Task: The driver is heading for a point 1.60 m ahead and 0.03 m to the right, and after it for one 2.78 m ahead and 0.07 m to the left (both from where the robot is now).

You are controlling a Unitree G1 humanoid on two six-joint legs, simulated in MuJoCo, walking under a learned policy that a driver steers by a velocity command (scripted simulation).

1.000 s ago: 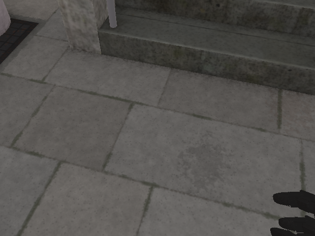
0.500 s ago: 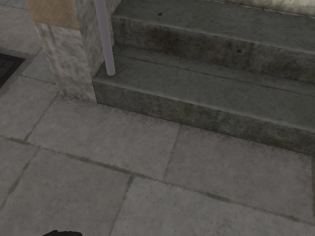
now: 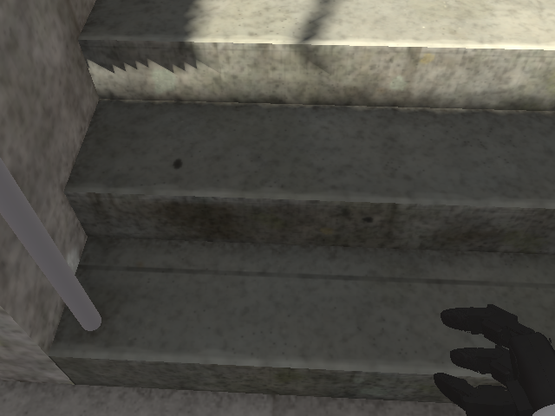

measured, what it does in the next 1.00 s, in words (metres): climbs: right foot, then left foot 0.17 m higher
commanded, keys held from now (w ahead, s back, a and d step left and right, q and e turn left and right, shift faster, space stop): w+e+shift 0.18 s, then w+shift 0.38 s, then w+q+shift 0.18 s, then q+shift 0.26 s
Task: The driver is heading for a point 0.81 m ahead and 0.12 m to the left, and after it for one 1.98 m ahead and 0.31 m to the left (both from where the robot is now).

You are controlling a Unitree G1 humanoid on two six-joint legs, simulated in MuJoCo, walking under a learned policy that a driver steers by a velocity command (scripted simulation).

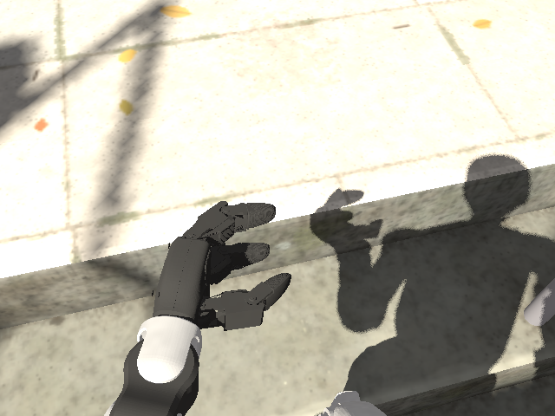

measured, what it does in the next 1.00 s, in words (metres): climbs: left foot 0.17 m higher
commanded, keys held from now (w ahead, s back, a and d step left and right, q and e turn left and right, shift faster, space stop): q+shift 0.34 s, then shift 0.20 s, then e+shift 0.46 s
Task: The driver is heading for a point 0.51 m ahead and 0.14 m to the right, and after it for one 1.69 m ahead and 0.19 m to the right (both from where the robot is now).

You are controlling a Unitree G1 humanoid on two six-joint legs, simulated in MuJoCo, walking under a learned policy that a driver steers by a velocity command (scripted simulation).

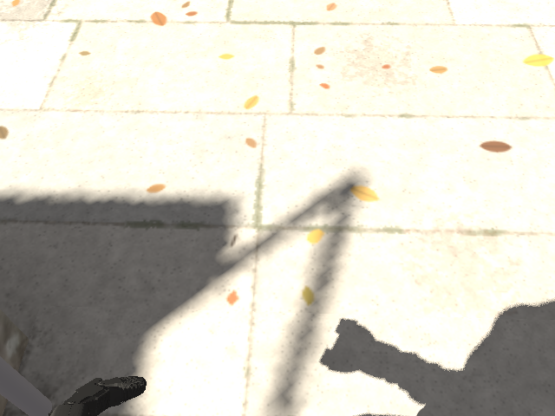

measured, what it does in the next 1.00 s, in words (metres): climbs, turning right: right foot, then left foot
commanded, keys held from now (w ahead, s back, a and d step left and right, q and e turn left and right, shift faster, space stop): e+shift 0.18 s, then w+e+shift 0.24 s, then w+shift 0.38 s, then w+q+shift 0.20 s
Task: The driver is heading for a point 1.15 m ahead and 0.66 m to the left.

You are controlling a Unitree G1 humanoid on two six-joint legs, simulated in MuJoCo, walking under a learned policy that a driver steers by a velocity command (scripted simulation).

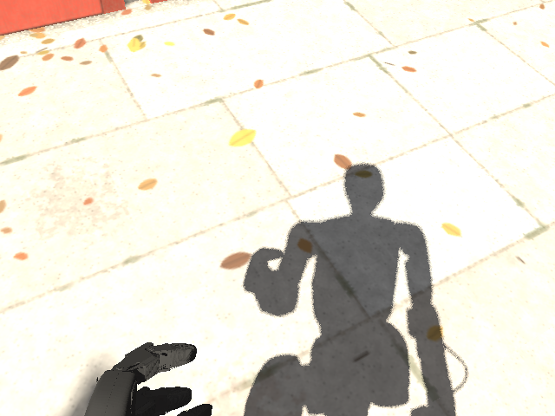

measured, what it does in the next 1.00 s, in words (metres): climbs, turning left: left foot, then right foot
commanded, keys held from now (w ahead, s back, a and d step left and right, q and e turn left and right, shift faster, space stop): w+q+shift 1.00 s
